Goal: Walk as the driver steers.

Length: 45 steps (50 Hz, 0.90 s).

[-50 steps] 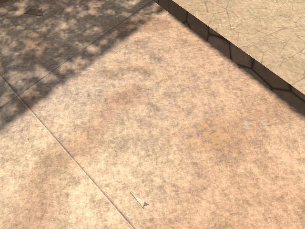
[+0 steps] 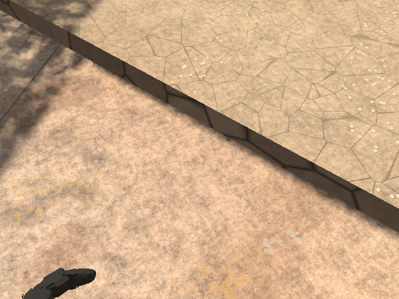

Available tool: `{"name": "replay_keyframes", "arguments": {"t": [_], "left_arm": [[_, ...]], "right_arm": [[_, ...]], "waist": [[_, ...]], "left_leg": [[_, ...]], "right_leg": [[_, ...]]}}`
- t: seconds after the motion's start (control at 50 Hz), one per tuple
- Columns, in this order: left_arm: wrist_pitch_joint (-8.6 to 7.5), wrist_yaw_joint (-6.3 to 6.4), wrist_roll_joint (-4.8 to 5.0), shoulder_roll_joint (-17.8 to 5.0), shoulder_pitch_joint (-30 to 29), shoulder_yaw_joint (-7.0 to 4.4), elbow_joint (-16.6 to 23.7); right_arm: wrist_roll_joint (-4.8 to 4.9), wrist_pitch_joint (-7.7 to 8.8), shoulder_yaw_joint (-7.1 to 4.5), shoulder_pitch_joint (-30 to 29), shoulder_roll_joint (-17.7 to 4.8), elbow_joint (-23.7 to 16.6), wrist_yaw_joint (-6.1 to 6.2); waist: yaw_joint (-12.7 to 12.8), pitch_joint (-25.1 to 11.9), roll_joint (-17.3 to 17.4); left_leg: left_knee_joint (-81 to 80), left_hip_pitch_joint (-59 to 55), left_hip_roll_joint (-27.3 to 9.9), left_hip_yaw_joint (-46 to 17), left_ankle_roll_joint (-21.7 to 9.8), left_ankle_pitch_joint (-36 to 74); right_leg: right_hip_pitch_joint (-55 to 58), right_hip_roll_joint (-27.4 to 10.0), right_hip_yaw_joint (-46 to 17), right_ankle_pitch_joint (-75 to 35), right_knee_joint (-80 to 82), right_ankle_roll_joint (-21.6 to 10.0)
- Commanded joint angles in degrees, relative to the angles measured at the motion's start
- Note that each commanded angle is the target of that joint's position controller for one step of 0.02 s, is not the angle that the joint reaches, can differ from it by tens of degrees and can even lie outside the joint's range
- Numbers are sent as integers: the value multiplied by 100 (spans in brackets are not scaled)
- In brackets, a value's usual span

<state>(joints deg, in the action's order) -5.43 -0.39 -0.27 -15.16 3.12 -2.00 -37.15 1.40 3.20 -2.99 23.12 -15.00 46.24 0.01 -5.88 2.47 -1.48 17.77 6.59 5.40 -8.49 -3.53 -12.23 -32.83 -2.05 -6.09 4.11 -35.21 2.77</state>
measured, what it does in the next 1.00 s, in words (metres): walks ahead, turning left: right foot, then left foot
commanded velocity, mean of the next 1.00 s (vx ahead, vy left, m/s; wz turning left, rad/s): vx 0.50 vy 0.00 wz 0.30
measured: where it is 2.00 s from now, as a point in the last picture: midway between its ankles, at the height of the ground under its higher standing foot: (130, 181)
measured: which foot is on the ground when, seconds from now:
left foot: down 0.00-0.12, up 0.14-0.60, down 0.62-1.00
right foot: up 0.00-0.10, down 0.12-0.62, up 0.64-1.00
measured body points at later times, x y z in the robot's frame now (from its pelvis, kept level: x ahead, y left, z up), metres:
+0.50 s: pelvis +0.25 -0.01 -0.01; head +0.28 +0.00 +0.44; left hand +0.18 +0.28 -0.13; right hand +0.53 -0.18 -0.09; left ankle +0.37 +0.18 -0.70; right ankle +0.19 -0.14 -0.75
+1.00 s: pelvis +0.49 +0.14 +0.00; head +0.51 +0.15 +0.45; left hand +0.54 +0.44 -0.12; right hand +0.65 -0.10 -0.12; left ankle +0.40 +0.18 -0.75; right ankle +0.72 +0.03 -0.68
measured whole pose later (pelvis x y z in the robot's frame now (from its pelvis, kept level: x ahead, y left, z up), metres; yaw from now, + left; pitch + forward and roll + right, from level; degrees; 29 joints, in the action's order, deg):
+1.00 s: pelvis +0.49 +0.14 +0.00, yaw +18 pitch +0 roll +2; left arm -2.7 -1.0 1.4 -16.9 11.1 -3.1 -46.2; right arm -1.1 5.1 -3.0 17.7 -15.1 44.0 -0.5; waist -2.4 1.5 -2.6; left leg 11.9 -0.7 4.6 8.2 -4.4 -13.2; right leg -40.1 -5.9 -5.0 -3.8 -45.8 1.3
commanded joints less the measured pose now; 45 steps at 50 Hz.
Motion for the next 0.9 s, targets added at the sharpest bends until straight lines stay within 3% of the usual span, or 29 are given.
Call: {"name": "replay_keyframes", "arguments": {"t": [0.02,0.08,0.1,0.12,0.14,0.16,0.18,0.2,0.22,0.24,0.26,0.3,0.36,0.44,0.54,0.58,0.6,0.62,0.64,0.66,0.68,0.7,0.72,0.74,0.76,0.8,0.84,0.9], "left_arm": [[-137,-52,63,-419,-521,-111,469],[-195,-46,91,-640,-334,-219,435],[-205,-14,76,-736,34,-283,329],[-213,36,22,-924,645,-365,227],[-184,95,-11,-1292,1577,-457,120],[-84,40,-26,-1540,1814,-520,-71],[-66,9,51,-1008,1574,-414,-11],[-58,16,68,-716,1360,-333,9],[-54,3,35,-608,1104,-280,5],[-48,-4,6,-496,953,-249,-54],[-60,4,-39,-485,878,-235,-101],[-114,1,-16,-531,865,-267,-203],[-139,23,7,-760,909,-340,-372],[-80,51,46,-990,990,-377,-536],[55,58,180,-1274,1369,-448,-793],[133,86,215,-1457,1375,-499,-802],[180,108,231,-1536,1360,-520,-795],[198,122,237,-1413,1454,-453,-827],[152,109,54,-1065,1649,-285,-770],[30,-11,-53,-373,2305,-32,-591],[-69,-69,185,-1045,1733,-180,-707],[-100,-88,363,-1198,1164,-233,-495],[-107,-45,312,-1071,1029,-199,-490],[-77,-14,212,-1036,1031,-212,-546],[5,-16,204,-1008,1277,-223,-640],[168,0,210,-804,1551,-205,-797],[268,37,207,-700,1383,-205,-772],[246,26,184,-626,1045,-215,-680]], "right_arm": [[47,4,-249,13,-1006,-353,76],[54,-57,-277,-66,-1034,-382,103],[45,-66,-256,-139,-943,-416,102],[-3,-50,-193,-243,-755,-496,86],[-131,-27,-75,-187,-402,-629,83],[77,12,-16,530,-268,-790,93],[135,-18,-133,402,-820,-624,121],[87,-53,-197,-106,-1003,-671,114],[36,-84,-199,-275,-912,-681,113],[-13,-96,-211,-430,-840,-744,91],[3,-122,-207,-458,-732,-792,51],[19,-167,-167,-589,-535,-900,3],[-25,-177,-123,-933,-452,-1109,-51],[-23,-103,-47,-1544,-375,-1311,-195],[-8,-121,-61,-2210,-490,-1698,-334],[-42,-159,-151,-2024,-670,-1755,-348],[-55,-186,-254,-1557,-851,-1676,-335],[-47,-204,-403,-672,-1069,-1439,-269],[-31,-257,-532,223,-1447,-1243,-140],[-33,-192,-507,7,-1873,-1302,-121],[-68,-125,-371,128,-1311,-1370,-153],[-127,-56,-298,-101,-1175,-1279,-176],[-119,-8,-260,-437,-1073,-1226,-178],[-154,32,-213,-732,-903,-1206,-181],[-198,84,-167,-909,-764,-1209,-180],[-201,207,-170,-1010,-709,-1095,-180],[-238,292,-194,-990,-746,-940,-156],[-273,308,-198,-874,-739,-754,-79]], "waist": [[137,-208,706],[396,-236,835],[615,-363,819],[934,-796,689],[1249,-1585,-133],[890,-1978,-1876],[936,-1289,-1091],[1013,-651,-623],[886,-373,-280],[803,-173,-293],[700,-110,-451],[670,-81,-499],[683,-27,-298],[883,61,-149],[988,227,-156],[765,-27,-330],[462,-341,-367],[-13,-826,-178],[-334,-1423,555],[368,-2178,1803],[-135,-2400,877],[-129,-1489,712],[108,-1012,368],[309,-716,392],[515,-648,526],[667,-564,517],[668,-283,444],[567,-76,430]], "left_leg": [[-302,368,-1239,-1231,-785,1048],[83,250,-1309,-1624,-633,862],[407,364,-1159,-1574,-513,998],[1226,697,-909,-1324,-340,1051],[2899,1507,-460,-728,-104,-276],[4278,3139,-25,-163,108,-2316],[4972,3724,-489,-199,202,-2048],[5130,3828,-637,-100,244,-1509],[5083,3648,-798,22,309,-1115],[4920,3584,-930,64,345,-865],[4831,3381,-1058,111,356,-700],[4670,3320,-1134,254,411,-456],[4021,3497,-1201,285,506,127],[2724,3142,-1125,584,417,1264],[1916,3014,-955,930,109,926],[1808,2436,-623,1245,-123,310],[1711,1746,-383,1403,-276,144],[1359,266,-183,1353,-495,514],[1319,-1604,-1030,83,-820,698],[614,-3003,-2563,-3105,-1792,-382],[132,-2816,-2722,-3393,-1682,-732],[57,-2077,-2542,-2397,-1420,-160],[10,-1256,-2296,-1639,-1220,475],[-121,-635,-2076,-1109,-1103,972],[-325,-224,-1931,-747,-1037,1207],[-680,154,-1864,-278,-1051,1447],[-891,294,-1807,210,-976,1695],[-1004,59,-1683,777,-784,1898]], "right_leg": [[836,348,178,-477,543,12],[1456,327,121,-156,946,-189],[2037,267,164,-142,1164,-327],[3036,-124,-79,-25,1121,-555],[4438,-1175,-1088,127,1043,-910],[5381,-2221,-3421,1463,1596,-1695],[4865,-2137,-3456,2382,1820,-1604],[4247,-1863,-2595,2050,1898,-1409],[3716,-1607,-1969,1346,2026,-1321],[3359,-1434,-1529,828,2151,-1314],[3045,-1308,-1133,510,2290,-1272],[2800,-1218,-614,26,2515,-1337],[2823,-1263,-55,-601,2678,-1433],[2865,-1125,757,-962,2690,-1273],[3542,-1375,1181,-1509,2377,-1057],[3753,-1380,1418,-3253,1661,-933],[3711,-1317,1561,-4084,879,-852],[3109,-1162,1673,-4092,-234,-718],[1619,-918,1684,-1888,-1936,-523],[-456,128,1084,2990,-3766,-268],[-784,-14,154,2919,-4287,-342],[-1088,-216,227,2450,-4237,-411],[-904,-477,252,1944,-3820,-417],[-649,-626,244,1621,-3479,-374],[-268,-741,163,1345,-3349,-340],[-4,-730,152,1046,-3186,-230],[-268,-662,17,629,-2872,-139],[-660,-504,-146,-287,-2037,-79]]}}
